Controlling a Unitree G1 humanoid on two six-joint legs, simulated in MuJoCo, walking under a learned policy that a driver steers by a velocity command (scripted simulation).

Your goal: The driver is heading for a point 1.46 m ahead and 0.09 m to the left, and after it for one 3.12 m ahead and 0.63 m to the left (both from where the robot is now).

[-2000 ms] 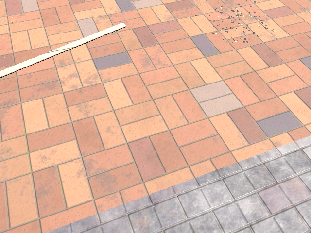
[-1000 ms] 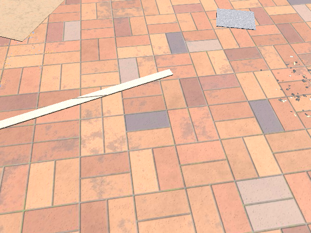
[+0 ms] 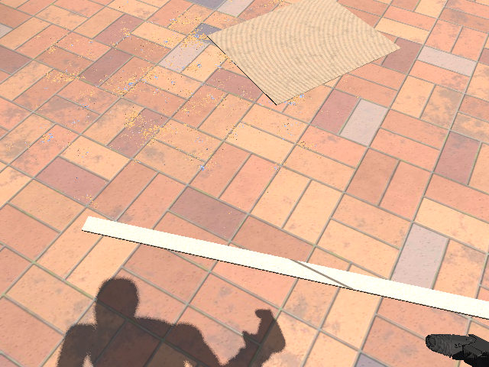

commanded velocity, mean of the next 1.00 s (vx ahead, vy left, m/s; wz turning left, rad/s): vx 0.50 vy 0.00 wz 0.37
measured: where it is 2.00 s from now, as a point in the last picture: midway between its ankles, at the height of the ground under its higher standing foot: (201, 222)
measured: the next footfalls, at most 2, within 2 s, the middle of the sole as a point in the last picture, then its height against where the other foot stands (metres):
left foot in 0.02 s outside the picture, level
right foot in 0.50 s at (290, 353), level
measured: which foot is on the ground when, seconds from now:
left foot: up 0.00-0.00, down 0.02-0.52, up 0.54-1.00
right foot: down 0.00-0.04, up 0.06-0.48, down 0.50-1.00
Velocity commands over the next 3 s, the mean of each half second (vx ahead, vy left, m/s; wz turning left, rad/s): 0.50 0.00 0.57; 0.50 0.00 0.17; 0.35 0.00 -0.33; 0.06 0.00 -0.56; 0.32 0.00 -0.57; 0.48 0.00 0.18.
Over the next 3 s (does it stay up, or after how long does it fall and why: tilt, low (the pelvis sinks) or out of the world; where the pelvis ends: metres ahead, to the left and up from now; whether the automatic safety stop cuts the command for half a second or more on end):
stays up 1.17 0.04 0.00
